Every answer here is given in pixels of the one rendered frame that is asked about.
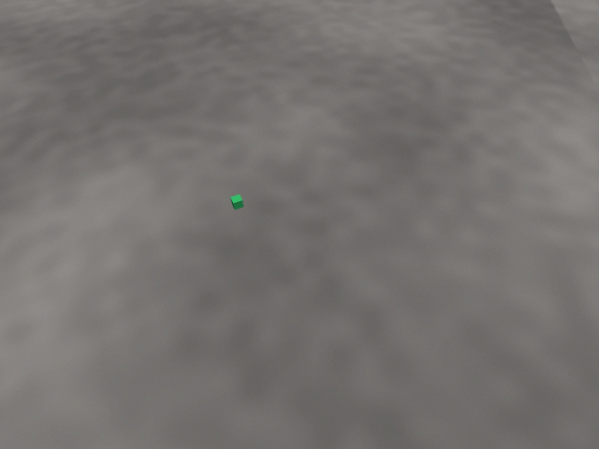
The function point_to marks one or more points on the cube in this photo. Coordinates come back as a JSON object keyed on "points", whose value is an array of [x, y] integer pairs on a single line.
{"points": [[237, 202]]}

